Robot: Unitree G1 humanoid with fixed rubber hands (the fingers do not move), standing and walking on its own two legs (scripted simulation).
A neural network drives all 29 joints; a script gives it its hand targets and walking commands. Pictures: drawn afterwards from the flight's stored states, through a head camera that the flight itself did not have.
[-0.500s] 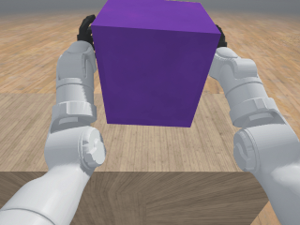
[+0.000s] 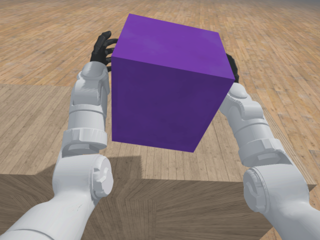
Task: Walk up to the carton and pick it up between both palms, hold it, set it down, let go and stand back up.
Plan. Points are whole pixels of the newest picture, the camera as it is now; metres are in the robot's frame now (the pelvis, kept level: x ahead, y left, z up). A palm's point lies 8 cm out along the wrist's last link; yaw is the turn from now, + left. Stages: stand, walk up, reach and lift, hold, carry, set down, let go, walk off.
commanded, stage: set down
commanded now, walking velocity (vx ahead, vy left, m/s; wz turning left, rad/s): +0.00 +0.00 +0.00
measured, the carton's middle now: (163, 88) +0.40 -0.01 +0.23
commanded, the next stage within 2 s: none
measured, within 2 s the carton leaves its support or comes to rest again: neither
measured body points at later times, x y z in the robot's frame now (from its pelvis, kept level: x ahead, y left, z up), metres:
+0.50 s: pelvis +0.00 +0.00 +0.00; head -0.05 +0.03 +0.45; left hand +0.43 +0.12 +0.24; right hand +0.39 -0.18 +0.21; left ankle +0.01 +0.13 -0.75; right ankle +0.00 -0.13 -0.75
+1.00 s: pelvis +0.00 +0.00 +0.00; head -0.02 +0.03 +0.45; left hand +0.45 +0.11 +0.21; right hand +0.39 -0.20 +0.17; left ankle +0.01 +0.13 -0.75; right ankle +0.00 -0.13 -0.75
